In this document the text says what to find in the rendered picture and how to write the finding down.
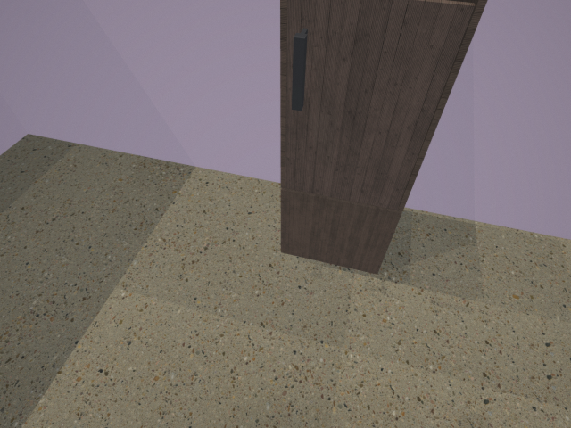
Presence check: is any cupboard door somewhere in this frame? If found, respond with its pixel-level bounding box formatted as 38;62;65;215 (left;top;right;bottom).
285;0;475;210

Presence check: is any handle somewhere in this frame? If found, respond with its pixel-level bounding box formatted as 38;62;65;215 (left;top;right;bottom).
292;28;308;111

